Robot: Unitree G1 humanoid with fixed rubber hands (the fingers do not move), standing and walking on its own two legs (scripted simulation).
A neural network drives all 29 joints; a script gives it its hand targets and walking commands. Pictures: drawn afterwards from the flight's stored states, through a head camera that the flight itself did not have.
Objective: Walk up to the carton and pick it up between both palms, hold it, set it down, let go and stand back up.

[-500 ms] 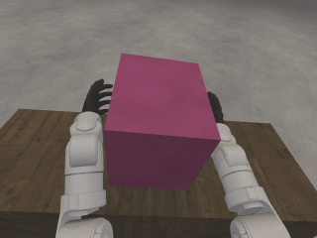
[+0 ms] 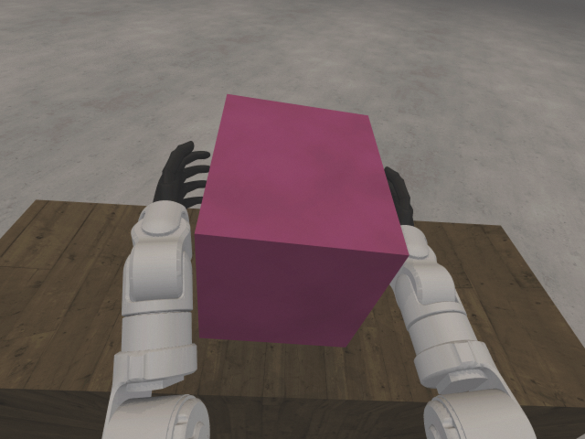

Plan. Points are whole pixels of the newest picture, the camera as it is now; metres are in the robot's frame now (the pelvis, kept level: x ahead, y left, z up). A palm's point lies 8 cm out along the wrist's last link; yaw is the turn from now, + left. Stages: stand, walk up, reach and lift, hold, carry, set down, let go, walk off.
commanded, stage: hold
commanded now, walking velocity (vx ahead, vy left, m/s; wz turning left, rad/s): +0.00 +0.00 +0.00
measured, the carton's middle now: (287, 222) +0.38 -0.01 +0.15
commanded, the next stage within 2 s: none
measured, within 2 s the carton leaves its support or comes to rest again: neither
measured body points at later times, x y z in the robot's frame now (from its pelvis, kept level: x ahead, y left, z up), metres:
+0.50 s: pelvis +0.00 +0.00 +0.00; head -0.05 +0.02 +0.45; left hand +0.37 +0.14 +0.20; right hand +0.37 -0.16 +0.17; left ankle +0.01 +0.13 -0.75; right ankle +0.02 -0.12 -0.75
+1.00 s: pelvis +0.00 +0.00 +0.00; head -0.05 +0.02 +0.45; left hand +0.37 +0.14 +0.20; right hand +0.37 -0.16 +0.17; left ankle +0.01 +0.13 -0.75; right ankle +0.02 -0.12 -0.75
